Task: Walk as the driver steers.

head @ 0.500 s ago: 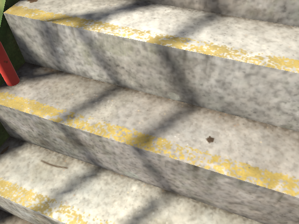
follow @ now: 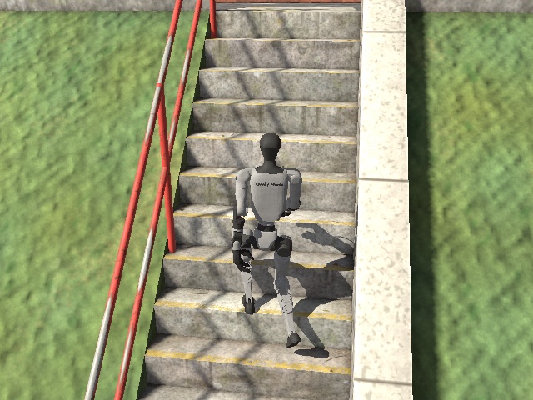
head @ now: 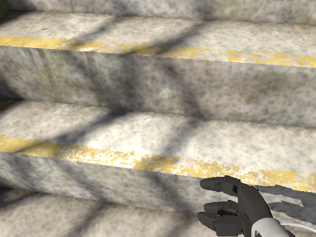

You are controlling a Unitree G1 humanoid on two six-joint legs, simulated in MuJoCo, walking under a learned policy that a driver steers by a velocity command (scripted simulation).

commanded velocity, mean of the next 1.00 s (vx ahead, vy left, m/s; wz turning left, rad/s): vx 0.50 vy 0.00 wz -0.49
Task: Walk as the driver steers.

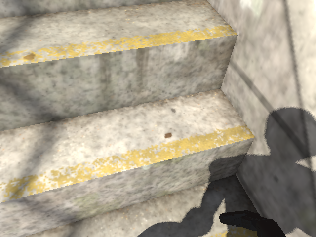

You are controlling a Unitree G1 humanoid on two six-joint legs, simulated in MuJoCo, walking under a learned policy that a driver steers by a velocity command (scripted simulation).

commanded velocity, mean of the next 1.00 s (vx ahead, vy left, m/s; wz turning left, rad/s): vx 0.22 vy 0.00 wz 0.33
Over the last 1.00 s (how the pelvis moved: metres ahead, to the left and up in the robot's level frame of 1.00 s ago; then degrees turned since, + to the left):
0.44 -0.10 0.45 -25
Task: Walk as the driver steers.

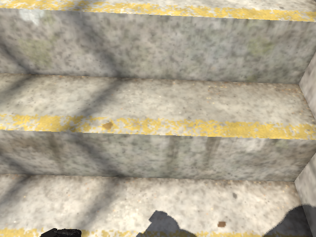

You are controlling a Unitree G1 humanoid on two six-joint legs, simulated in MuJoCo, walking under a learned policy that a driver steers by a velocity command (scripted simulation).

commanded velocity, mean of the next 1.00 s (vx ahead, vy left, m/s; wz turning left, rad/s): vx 0.26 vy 0.00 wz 0.31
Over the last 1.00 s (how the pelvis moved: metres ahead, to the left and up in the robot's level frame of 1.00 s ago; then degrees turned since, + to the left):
0.18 -0.01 0.13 21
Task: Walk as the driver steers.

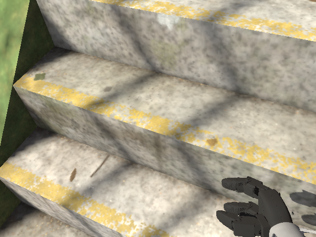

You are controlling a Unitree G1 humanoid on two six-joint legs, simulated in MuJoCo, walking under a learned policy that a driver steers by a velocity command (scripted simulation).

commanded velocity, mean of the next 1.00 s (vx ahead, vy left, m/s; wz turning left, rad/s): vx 0.49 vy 0.00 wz -0.25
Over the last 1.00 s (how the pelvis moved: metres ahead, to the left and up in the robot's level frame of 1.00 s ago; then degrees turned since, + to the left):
0.06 0.02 0.03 16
